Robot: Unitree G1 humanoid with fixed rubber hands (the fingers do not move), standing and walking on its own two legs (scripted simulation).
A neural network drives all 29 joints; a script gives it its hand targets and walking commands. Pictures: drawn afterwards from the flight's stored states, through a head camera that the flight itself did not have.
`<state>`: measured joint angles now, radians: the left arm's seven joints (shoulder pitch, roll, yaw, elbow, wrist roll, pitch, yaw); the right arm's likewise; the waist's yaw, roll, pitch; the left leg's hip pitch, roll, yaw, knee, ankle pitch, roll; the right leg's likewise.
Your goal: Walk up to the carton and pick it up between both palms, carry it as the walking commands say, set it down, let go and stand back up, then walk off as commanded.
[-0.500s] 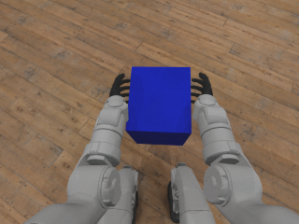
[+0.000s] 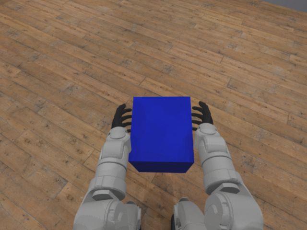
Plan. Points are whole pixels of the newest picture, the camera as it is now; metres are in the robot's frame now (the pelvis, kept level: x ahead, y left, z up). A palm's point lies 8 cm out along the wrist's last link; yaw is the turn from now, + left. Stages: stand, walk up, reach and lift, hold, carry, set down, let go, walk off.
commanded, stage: reach and lift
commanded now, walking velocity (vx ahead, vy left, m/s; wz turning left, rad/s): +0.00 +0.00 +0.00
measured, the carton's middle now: (161, 138) +0.38 -0.01 -0.07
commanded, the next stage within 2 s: hold in 1.94 s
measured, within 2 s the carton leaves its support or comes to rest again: neither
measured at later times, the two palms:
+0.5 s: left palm (115, 126) +0.34 +0.12 +0.07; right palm (215, 124) +0.34 -0.12 +0.08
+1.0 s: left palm (111, 122) +0.33 +0.12 +0.11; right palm (219, 120) +0.33 -0.12 +0.12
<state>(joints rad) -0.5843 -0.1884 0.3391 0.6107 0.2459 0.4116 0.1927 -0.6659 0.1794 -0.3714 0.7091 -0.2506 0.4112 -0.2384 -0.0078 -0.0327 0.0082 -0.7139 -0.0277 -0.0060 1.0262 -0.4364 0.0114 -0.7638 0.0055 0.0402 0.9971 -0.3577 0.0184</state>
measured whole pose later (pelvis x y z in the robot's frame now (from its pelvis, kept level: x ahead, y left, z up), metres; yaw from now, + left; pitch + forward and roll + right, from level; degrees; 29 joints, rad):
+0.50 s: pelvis +0.00 +0.00 +0.03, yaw +0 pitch -2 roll +0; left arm -0.52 -0.22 0.34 0.56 0.25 0.56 0.19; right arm -0.60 0.19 -0.36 0.65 -0.25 0.56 -0.23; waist -0.01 -0.03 0.01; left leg -0.42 -0.03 -0.01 0.83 -0.37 0.01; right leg -0.47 0.00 0.04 0.80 -0.29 0.02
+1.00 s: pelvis +0.00 +0.00 +0.04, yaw +0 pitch -8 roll +0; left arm -0.53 -0.22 0.34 0.53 0.25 0.68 0.19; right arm -0.60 0.19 -0.34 0.61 -0.25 0.70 -0.25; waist -0.01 -0.03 0.01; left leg -0.28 -0.03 -0.01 0.78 -0.36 0.01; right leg -0.32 0.00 0.04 0.75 -0.29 0.02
